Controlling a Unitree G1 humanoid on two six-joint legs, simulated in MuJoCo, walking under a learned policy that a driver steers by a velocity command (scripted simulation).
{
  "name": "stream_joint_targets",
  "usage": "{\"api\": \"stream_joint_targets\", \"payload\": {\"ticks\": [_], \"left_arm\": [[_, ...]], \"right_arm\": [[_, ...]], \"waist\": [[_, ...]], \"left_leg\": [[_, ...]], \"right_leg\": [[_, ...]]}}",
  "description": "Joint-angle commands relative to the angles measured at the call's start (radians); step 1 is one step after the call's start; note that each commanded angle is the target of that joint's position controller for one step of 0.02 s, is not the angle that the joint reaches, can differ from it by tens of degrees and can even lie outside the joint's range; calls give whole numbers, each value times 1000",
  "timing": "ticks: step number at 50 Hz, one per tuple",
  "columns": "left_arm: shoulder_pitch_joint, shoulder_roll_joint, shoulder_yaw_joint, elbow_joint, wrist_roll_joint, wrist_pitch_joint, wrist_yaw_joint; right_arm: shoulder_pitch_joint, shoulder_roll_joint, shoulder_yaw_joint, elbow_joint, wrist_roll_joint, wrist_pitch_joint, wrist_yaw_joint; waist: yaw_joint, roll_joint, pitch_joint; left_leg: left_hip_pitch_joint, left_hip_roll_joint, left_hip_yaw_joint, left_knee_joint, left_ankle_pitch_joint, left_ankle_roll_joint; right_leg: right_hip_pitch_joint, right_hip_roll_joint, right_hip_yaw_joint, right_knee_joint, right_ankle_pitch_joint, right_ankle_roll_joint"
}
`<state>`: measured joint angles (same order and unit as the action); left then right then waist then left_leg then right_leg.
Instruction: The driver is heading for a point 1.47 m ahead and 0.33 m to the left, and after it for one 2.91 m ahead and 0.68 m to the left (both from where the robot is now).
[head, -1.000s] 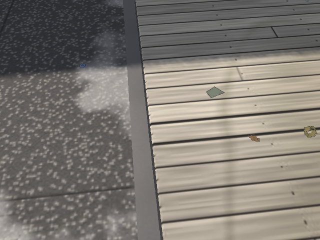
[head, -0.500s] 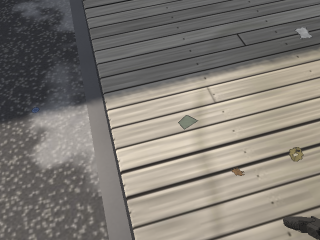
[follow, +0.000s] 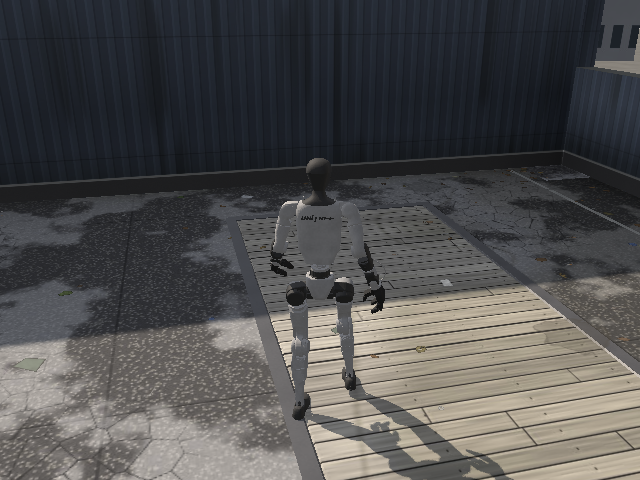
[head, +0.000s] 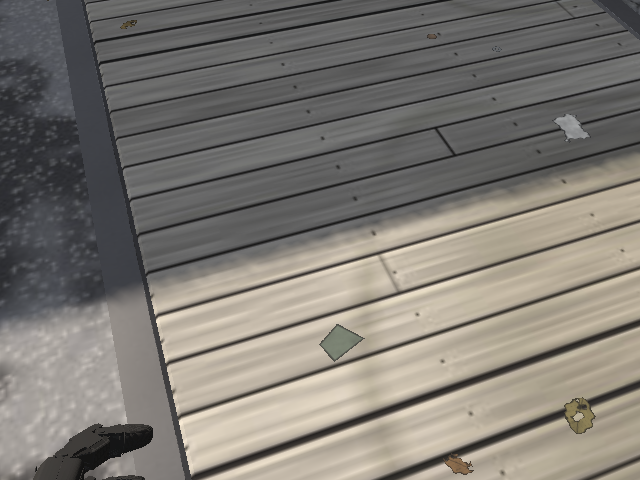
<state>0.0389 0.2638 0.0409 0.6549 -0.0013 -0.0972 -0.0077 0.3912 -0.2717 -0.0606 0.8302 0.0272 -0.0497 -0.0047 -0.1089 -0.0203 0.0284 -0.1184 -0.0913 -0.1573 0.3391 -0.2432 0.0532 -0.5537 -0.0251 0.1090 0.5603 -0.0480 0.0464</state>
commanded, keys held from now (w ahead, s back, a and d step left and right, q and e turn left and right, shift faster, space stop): w+q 0.52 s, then w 0.48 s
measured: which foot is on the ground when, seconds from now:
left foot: down 0.00-0.10, up 0.12-0.58, down 0.60-1.00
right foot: up 0.00-0.08, down 0.10-0.60, up 0.62-1.00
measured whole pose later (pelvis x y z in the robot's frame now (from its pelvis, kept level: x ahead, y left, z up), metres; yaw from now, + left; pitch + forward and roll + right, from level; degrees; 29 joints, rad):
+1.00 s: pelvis +0.51 +0.12 +0.00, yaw +25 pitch +2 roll +2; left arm 0.09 0.28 0.03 0.75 -0.01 -0.08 -0.03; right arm 0.34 -0.28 -0.05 0.78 0.01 -0.06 0.01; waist -0.07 -0.04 0.02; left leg -0.02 -0.08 0.00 0.25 -0.26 0.06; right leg -0.65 -0.10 0.04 0.61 0.08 0.03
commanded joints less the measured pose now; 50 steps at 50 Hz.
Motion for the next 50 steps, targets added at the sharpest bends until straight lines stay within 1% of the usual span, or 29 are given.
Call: {"api": "stream_joint_targets", "payload": {"ticks": [1, 3, 4, 5, 6, 7, 8, 9, 10, 12, 16, 21, 25, 27, 28, 29, 30, 31, 32, 33, 34, 35, 36, 37, 40, 42, 45, 47, 50], "left_arm": [[-64, 97, 31, -84, -11, -24, -4], [2, 121, 45, -67, -12, -31, -1], [82, 145, 58, -48, -6, -33, 5], [225, 198, 74, -33, 9, -34, 15], [323, 284, 95, -4, 19, -17, 16], [333, 226, 86, 11, 4, -9, 7], [291, 157, 67, 2, -1, -9, 7], [242, 128, 55, 1, 4, -7, 6], [204, 101, 46, 7, 8, -5, 4], [171, 87, 42, 21, 15, -8, 3], [184, 133, 59, 56, 7, -19, 5], [212, 178, 68, 91, 0, -8, 13], [265, 214, 78, 125, -19, 11, 14], [277, 239, 84, 134, -27, 24, 17], [283, 254, 87, 139, -30, 30, 20], [278, 249, 81, 142, -32, 36, 23], [293, 215, 63, 135, -14, 31, 26], [411, 69, 10, 86, 25, 10, 7], [347, 143, 20, 103, -7, -20, -6], [226, 200, 39, 67, -50, -30, -10], [184, 182, 30, 51, -46, -36, -4], [174, 176, 32, 61, -21, -34, 4], [201, 179, 37, 70, -12, -22, 5], [228, 168, 36, 80, -10, -9, 3], [223, 120, 26, 83, 1, 19, 7], [160, 105, 20, 65, 6, 21, 8], [62, 84, 11, 47, 0, 11, -5], [-4, 77, 5, 31, -8, 5, -15], [-66, 93, 7, 6, -13, 0, -30]], "right_arm": [[-8, -175, -44, -67, 5, -1, -11], [-27, -165, -44, -77, 4, 4, -13], [-36, -139, -36, -86, -1, 3, -12], [-52, -84, -16, -107, -13, -3, -8], [65, -15, 6, -138, 2, -15, -9], [73, -100, -7, -132, 17, -16, -12], [-9, -161, -25, -132, 13, -11, -12], [-57, -159, -29, -138, 3, -5, -12], [-84, -147, -31, -146, -6, -1, -9], [-96, -112, -30, -161, 0, 10, 3], [-160, -71, -17, -205, -6, 21, 16], [-296, -55, -2, -245, -6, 9, 45], [-389, -68, -3, -296, -2, 11, 64], [-374, -91, -15, -309, -9, 14, 68], [-315, -114, -29, -302, -13, 17, 66], [-169, -154, -54, -264, -11, 19, 58], [-1, -213, -83, -219, -9, 27, 39], [15, -337, -97, -210, -6, 22, 27], [69, -259, -74, -226, -6, 15, 29], [25, -218, -59, -212, -18, 4, 35], [-41, -196, -51, -210, -15, -3, 34], [-108, -159, -38, -212, -19, -6, 33], [-148, -129, -27, -220, -31, -11, 32], [-166, -120, -24, -221, -36, -15, 33], [-162, -141, -30, -193, -28, -35, 28], [-142, -150, -32, -171, -28, -37, 19], [-108, -158, -32, -144, -23, -32, 10], [-65, -174, -36, -119, -17, -30, 9], [-20, -183, -40, -82, -11, -20, 9]], "waist": [[46, 124, -26], [97, 137, -40], [140, 132, -81], [207, 49, -193], [176, -235, -322], [179, -249, -277], [195, -140, -150], [179, -79, -82], [160, -70, -37], [129, -102, -6], [125, -62, 1], [168, -32, 21], [184, -33, 48], [155, -55, 15], [111, -68, -31], [24, -51, -107], [-51, 1, -197], [55, 284, -315], [-17, 184, -473], [-33, 133, -310], [5, 89, -204], [45, 60, -134], [86, 78, -109], [110, 86, -103], [130, 68, -60], [113, 62, -28], [74, 68, 2], [45, 71, 20], [27, 76, 42]], "left_leg": [[-87, 224, -237, -52, 116, 134], [-92, 212, -262, 20, 111, 106], [-125, 175, -238, 108, 134, 79], [-227, 120, -161, 353, 60, 42], [-515, -5, -10, 652, -291, -15], [-672, 70, 3, 826, -349, -28], [-707, 107, -4, 889, -259, -32], [-684, 136, 21, 891, -183, -40], [-663, 158, 27, 858, -131, -47], [-602, 195, 43, 813, -76, -52], [-622, 213, 60, 692, 37, -75], [-554, 192, 123, 422, 266, -56], [-541, 168, 170, 313, 209, -13], [-448, 115, 218, 287, 105, 26], [-342, 74, 242, 275, 61, 51], [-128, 35, 253, 212, 113, 86], [178, 87, 145, 209, 159, 124], [554, 393, -398, 169, 76, 307], [582, 472, -655, 12, -53, 358], [476, 430, -485, -10, -1, 298], [324, 386, -354, -15, 76, 261], [181, 351, -256, -30, 184, 235], [75, 322, -191, -59, 268, 225], [15, 310, -166, -90, 286, 226], [-73, 300, -76, -161, 338, 239], [-75, 280, -23, -182, 340, 222], [-70, 243, 48, -191, 289, 178], [-52, 253, 51, -193, 231, 168], [51, 300, 27, -154, 226, 160]], "right_leg": [[173, 47, -26, -71, 25, -3], [288, 38, -31, -128, -3, -35], [414, 10, -26, -148, -23, -63], [631, -140, 108, -137, -85, -127], [910, -366, 491, -197, -246, -279], [883, -413, 667, -256, -466, -311], [775, -359, 538, -275, -466, -272], [670, -312, 397, -287, -341, -243], [589, -272, 301, -310, -232, -232], [484, -226, 165, -358, -113, -215], [464, -235, 23, -410, 52, -245], [483, -211, -150, -411, 131, -210], [585, -247, -208, -369, 210, -180], [621, -254, -242, -266, 492, -163], [623, -251, -258, -162, 655, -154], [565, -225, -290, 16, 712, -131], [358, -191, -300, 263, 512, -96], [-96, -22, -269, 660, -421, -29], [-175, 19, -50, 804, -553, -33], [-256, -26, -37, 818, -473, -46], [-247, -69, -49, 744, -386, -56], [-196, -102, -55, 669, -330, -51], [-117, -124, -46, 626, -292, -48], [-66, -129, -45, 600, -271, -42], [-61, -130, -60, 494, -191, -8], [-95, -130, -60, 377, -66, 4], [-66, -99, -78, 167, 124, -2], [-38, -74, -92, 76, 185, -8], [-70, -58, -83, -2, 142, -35]]}}
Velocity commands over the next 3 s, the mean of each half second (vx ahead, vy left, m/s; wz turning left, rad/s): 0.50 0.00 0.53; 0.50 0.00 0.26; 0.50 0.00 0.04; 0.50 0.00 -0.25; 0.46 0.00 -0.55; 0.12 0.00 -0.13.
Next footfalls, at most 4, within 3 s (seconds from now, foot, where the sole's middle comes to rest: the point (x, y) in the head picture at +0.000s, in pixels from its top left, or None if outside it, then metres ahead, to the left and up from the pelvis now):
0.10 right None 0.21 -0.14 -0.78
0.60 left None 0.43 0.19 -0.78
1.12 right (247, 343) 0.79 0.10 -0.78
1.66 left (103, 295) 0.96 0.45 -0.78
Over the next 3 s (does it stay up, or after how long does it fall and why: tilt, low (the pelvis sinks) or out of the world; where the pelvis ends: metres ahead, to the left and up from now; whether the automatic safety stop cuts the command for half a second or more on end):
stays up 1.44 0.39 -0.01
